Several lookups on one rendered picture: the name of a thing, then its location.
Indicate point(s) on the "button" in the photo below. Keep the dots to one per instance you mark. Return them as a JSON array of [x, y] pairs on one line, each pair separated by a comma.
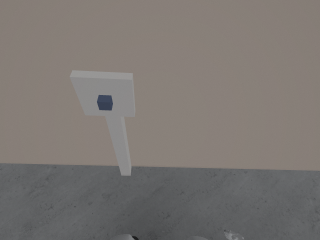
[[105, 102]]

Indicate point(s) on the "right robot hand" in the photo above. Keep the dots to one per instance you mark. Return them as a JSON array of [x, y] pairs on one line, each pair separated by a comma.
[[232, 235]]

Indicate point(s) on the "panel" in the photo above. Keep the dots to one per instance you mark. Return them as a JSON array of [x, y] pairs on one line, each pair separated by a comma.
[[88, 86]]

